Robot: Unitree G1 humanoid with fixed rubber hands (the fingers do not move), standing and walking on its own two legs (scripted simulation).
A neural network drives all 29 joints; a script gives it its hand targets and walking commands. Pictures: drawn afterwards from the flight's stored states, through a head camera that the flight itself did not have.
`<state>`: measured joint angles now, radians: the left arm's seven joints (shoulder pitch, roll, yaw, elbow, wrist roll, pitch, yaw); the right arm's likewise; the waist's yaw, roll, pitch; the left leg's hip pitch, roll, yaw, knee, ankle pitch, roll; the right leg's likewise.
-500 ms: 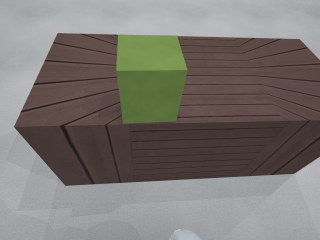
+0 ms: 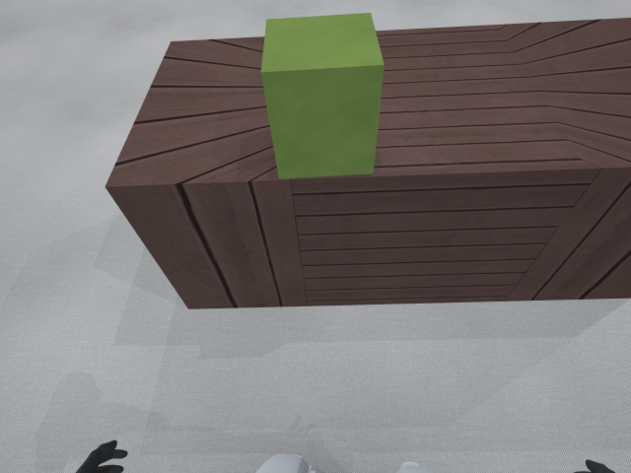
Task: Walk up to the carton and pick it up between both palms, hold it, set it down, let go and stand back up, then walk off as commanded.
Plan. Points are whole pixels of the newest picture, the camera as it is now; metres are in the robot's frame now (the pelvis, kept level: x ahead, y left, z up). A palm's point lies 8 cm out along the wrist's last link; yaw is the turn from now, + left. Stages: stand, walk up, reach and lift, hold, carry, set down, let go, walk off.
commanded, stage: walk off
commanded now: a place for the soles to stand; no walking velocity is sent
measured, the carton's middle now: (322, 100) +0.83 +0.05 -0.01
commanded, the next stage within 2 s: stand in 1.08 s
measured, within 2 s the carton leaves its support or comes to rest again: neither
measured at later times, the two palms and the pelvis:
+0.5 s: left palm out of the picture -0.10 +0.33 -0.11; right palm out of the picture -0.08 -0.33 -0.05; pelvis -0.14 +0.01 +0.01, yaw -4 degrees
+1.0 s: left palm out of the picture -0.06 +0.31 -0.09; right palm out of the picture -0.08 -0.30 -0.07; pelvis -0.14 +0.01 +0.03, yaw +0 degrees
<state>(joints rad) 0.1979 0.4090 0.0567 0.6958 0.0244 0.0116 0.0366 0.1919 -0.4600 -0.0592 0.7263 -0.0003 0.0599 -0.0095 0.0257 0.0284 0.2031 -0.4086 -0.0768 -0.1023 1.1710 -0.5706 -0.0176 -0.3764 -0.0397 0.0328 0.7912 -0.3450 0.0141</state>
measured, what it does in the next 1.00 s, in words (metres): walks backwards: left foot, then right foot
